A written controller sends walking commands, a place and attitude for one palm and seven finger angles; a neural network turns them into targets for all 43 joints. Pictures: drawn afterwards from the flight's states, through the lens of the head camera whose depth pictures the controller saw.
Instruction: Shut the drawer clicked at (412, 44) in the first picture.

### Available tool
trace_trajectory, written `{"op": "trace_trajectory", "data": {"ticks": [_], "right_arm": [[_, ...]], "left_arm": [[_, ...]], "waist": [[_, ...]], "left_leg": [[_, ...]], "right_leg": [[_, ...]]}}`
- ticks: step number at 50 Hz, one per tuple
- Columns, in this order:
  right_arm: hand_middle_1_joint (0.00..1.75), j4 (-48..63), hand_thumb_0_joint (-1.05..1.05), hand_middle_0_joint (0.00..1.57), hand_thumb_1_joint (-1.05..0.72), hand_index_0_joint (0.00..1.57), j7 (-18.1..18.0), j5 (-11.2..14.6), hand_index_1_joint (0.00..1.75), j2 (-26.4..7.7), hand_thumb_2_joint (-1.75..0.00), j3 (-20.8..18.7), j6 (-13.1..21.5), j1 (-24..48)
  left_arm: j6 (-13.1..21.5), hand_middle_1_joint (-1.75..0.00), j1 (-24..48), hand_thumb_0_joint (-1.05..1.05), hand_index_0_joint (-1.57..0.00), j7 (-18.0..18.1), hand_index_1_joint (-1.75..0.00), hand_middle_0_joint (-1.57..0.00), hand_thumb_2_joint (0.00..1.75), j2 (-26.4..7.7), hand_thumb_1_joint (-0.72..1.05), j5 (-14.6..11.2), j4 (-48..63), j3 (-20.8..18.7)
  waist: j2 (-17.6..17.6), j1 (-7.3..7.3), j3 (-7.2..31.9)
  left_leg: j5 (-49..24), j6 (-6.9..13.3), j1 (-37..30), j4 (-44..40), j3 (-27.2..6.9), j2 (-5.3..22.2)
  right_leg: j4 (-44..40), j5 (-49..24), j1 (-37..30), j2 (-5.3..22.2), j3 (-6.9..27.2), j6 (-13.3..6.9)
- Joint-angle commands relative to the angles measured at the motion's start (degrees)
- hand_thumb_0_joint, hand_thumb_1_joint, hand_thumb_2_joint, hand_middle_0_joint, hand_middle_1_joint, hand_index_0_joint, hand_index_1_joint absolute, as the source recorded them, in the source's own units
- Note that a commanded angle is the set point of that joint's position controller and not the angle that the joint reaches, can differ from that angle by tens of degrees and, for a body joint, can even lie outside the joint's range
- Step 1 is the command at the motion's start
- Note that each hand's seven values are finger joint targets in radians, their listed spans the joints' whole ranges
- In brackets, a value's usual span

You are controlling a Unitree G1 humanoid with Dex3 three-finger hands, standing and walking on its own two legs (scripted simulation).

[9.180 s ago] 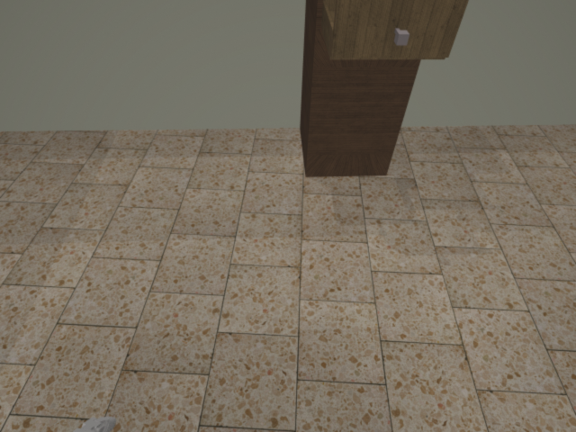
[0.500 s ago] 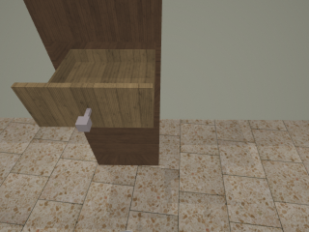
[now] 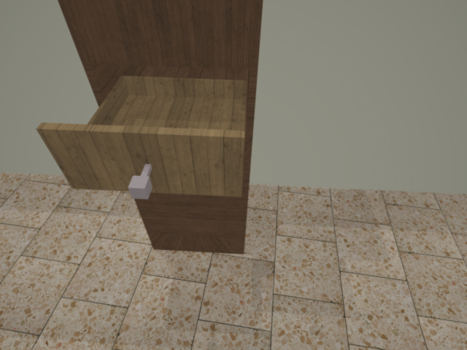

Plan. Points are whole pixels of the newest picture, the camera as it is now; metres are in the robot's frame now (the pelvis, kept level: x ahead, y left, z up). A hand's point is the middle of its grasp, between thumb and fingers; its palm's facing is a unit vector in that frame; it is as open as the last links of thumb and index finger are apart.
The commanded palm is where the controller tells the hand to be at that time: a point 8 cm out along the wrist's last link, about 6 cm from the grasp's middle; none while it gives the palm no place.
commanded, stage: look again from close up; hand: left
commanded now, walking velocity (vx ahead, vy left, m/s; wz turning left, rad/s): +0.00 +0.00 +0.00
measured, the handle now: (143, 180) +0.40 +0.21 +0.07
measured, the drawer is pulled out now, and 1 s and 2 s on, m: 0.26 0.26 0.26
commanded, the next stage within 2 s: shuffle to correct the standing spot in 0.16 s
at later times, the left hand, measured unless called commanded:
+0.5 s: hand out of the picture +0.03 +0.19 -0.18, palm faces +0.02 -0.98 -0.19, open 7.3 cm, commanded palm none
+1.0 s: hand out of the picture +0.12 +0.16 -0.17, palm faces +0.00 -0.97 -0.24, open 7.3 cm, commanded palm none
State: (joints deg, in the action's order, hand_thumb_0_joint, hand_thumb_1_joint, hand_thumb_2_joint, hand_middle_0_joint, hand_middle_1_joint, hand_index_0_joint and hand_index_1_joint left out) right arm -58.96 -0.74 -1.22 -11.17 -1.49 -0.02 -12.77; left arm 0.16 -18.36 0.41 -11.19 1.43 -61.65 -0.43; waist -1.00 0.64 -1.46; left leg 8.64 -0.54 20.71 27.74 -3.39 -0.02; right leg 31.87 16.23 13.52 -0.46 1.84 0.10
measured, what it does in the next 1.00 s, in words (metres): shifts its weight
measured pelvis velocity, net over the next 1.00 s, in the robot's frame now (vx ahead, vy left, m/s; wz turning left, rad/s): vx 0.09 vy -0.02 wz -0.03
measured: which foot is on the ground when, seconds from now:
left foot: down 0.00-1.00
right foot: down 0.00-1.00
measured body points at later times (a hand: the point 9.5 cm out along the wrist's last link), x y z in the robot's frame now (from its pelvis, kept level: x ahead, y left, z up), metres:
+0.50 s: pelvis +0.04 +0.00 +0.00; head +0.04 +0.00 +0.45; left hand +0.03 +0.24 -0.16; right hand +0.04 -0.24 -0.16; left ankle +0.13 +0.13 -0.73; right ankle +0.03 -0.13 -0.73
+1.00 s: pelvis +0.09 -0.02 +0.00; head +0.13 -0.03 +0.44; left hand +0.12 +0.22 -0.15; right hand +0.14 -0.26 -0.16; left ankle +0.13 +0.13 -0.73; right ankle +0.03 -0.13 -0.73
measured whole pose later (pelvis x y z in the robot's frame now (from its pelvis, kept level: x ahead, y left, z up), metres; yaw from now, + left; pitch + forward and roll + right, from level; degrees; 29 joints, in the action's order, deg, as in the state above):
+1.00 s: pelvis +0.09 -0.02 +0.00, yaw -2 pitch +0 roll +1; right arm -59.4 -2.2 -0.7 -10.8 -2.4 -0.5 -9.7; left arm -0.2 -13.5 2.5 -9.3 1.3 -58.9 -1.2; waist 0.4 0.5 -4.8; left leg 13.4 -2.1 18.4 31.6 -0.9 0.5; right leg 34.1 23.8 10.5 -0.3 3.3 -0.7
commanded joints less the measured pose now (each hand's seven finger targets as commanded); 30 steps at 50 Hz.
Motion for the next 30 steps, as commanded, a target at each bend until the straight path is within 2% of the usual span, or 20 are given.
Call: {"op": "trace_trajectory", "data": {"ticks": [1, 13, 15, 16, 19, 21, 22, 24, 25, 26, 28, 29, 30], "right_arm": [[0.30, 1.9, 0.00, 0.20, -0.90, 0.20, -0.2, 0.0, 0.30, -8.4, -0.90, -1.4, 0.9, -1.6], [0.30, 0.5, 0.00, 0.20, -0.90, 0.20, -0.1, 0.0, 0.30, -9.9, -0.90, -1.1, 1.2, -1.1], [0.30, -0.4, 0.00, 0.20, -0.90, 0.20, 0.1, -0.4, 0.30, -6.3, -0.90, -0.2, 0.6, -3.2], [0.30, -0.5, 0.00, 0.20, -0.90, 0.20, 0.1, -0.5, 0.30, -5.6, -0.90, -0.1, 0.4, -3.9], [0.30, -0.1, 0.00, 0.20, -0.90, 0.20, 0.1, -0.7, 0.30, -4.6, -0.90, 0.0, 0.5, -4.7], [0.30, -0.1, 0.00, 0.20, -0.90, 0.20, 0.2, -0.7, 0.30, -4.1, -0.90, 0.0, 0.8, -5.9], [0.30, 0.1, 0.00, 0.20, -0.90, 0.20, 0.2, -0.6, 0.30, -4.0, -0.90, 0.0, 1.2, -6.0], [0.30, 0.2, 0.00, 0.20, -0.90, 0.20, 0.3, -0.5, 0.30, -4.2, -0.90, 0.0, 1.8, -6.9], [0.30, 0.2, 0.00, 0.20, -0.90, 0.20, 0.3, -0.5, 0.30, -4.7, -0.90, -0.1, 1.9, -7.3], [0.30, 0.0, 0.00, 0.20, -0.90, 0.20, 0.2, -0.5, 0.30, -5.3, -0.90, -0.4, 1.9, -8.3], [0.30, 0.1, 0.00, 0.20, -0.90, 0.20, -0.1, -0.5, 0.30, -7.1, -0.90, -1.0, 1.8, -9.3], [0.30, 0.2, 0.00, 0.20, -0.90, 0.20, -0.2, -0.4, 0.30, -7.3, -0.90, -1.2, 1.8, -9.0], [0.30, 0.4, 0.00, 0.20, -0.90, 0.20, -0.4, -0.2, 0.30, -6.9, -0.90, -1.1, 1.8, -7.8]], "left_arm": [[0.9, -0.30, -1.2, 0.00, -0.20, 0.3, -0.30, -0.20, 0.90, -8.5, 0.90, -0.2, 2.8, -1.7], [1.0, -0.30, 0.5, 0.00, -0.20, 0.1, -0.30, -0.20, 0.90, -10.5, 0.90, -0.4, 2.3, -1.7], [0.4, -0.30, -1.5, 0.00, -0.20, 0.2, -0.30, -0.20, 0.90, -7.6, 0.90, -0.4, 1.6, -1.2], [0.0, -0.30, -2.2, 0.00, -0.20, 0.2, -0.30, -0.20, 0.90, -7.6, 0.90, -0.2, 1.6, -1.4], [-0.2, -0.30, -2.3, 0.00, -0.20, -0.2, -0.30, -0.20, 0.90, -7.9, 0.90, -0.3, 1.8, -1.7], [0.0, -0.30, -1.9, 0.00, -0.20, -0.3, -0.30, -0.20, 0.90, -8.6, 0.90, -0.3, 2.5, -2.2], [0.2, -0.30, -1.9, 0.00, -0.20, -0.3, -0.30, -0.20, 0.90, -8.0, 0.90, -0.4, 2.6, -2.3], [0.5, -0.30, -2.3, 0.00, -0.20, -0.3, -0.30, -0.20, 0.90, -7.5, 0.90, -0.3, 2.9, -2.2], [0.5, -0.30, -2.7, 0.00, -0.20, -0.3, -0.30, -0.20, 0.90, -6.9, 0.90, -0.3, 3.1, -2.2], [0.5, -0.30, -2.4, 0.00, -0.20, -0.4, -0.30, -0.20, 0.90, -6.5, 0.90, 0.0, 3.3, -2.3], [0.7, -0.30, -4.1, 0.00, -0.20, -0.3, -0.30, -0.20, 0.90, -3.9, 0.90, 0.1, 3.3, -2.0], [0.8, -0.30, -5.0, 0.00, -0.20, -0.2, -0.30, -0.20, 0.90, -2.5, 0.90, 0.2, 3.0, -1.8], [1.0, -0.30, -5.6, 0.00, -0.20, 0.0, -0.30, -0.20, 0.90, -1.4, 0.90, 0.1, 2.6, -1.5]], "waist": [[1.0, -0.71, -3.1], [1.2, -0.41, -2.8], [1.8, -0.28, -2.1], [2.7, -0.15, -2.4], [5.1, -0.17, -4.3], [5.8, -0.50, -3.6], [5.5, -0.51, -4.5], [2.7, -0.56, -5.5], [-0.1, -0.61, -5.8], [-2.9, -0.84, -6.4], [-7.4, -0.61, -7.3], [-7.9, -0.03, -6.9], [-7.9, 0.61, -6.6]], "left_leg": [[15.8, 2.0, -4.4, -7.5, -5.3, 3.4], [15.1, 1.9, -3.7, -8.0, -5.7, 3.4], [19.0, 1.4, -3.0, -7.1, -4.6, 2.4], [19.2, 1.3, -2.7, -5.7, -3.6, 1.7], [16.2, 1.2, -1.7, -0.3, -0.3, 0.1], [14.8, 1.2, -1.4, 1.6, 1.0, -0.2], [14.7, 1.5, -0.9, 1.7, 1.0, 0.2], [16.7, 2.2, -0.9, -0.5, -1.0, 1.4], [19.5, 2.8, -1.4, -2.6, -3.3, 2.4], [22.8, 3.7, -1.2, -5.5, -6.3, 3.8], [30.2, 6.7, 0.2, -11.7, -14.1, 8.6], [30.8, 8.0, 1.4, -13.8, -16.9, 10.2], [27.4, 8.4, 2.8, -13.9, -17.0, 10.4]], "right_leg": [[-11.5, 16.3, 9.1, 4.1, 5.6, -2.9], [-12.1, 15.9, 6.9, 4.8, 6.0, -2.9], [-12.4, 20.9, 6.7, 5.0, 6.1, -2.8], [-12.6, 22.7, 6.8, 4.9, 6.4, -3.3], [-13.3, 24.1, 8.1, 6.7, 8.3, -4.6], [-12.7, 24.4, 7.1, 7.2, 8.3, -5.4], [-11.6, 23.4, 7.1, 7.4, 8.3, -5.5], [-8.4, 21.4, 7.7, 6.3, 6.5, -5.3], [-6.4, 21.6, 8.7, 5.2, 5.4, -5.1], [-3.2, 21.3, 9.3, 3.4, 3.0, -4.6], [4.0, 18.8, 9.4, 0.2, -1.8, -3.7], [6.2, 15.5, 8.2, -0.5, -3.0, -3.5], [5.6, 12.2, 6.0, -0.2, -3.0, -3.3]]}}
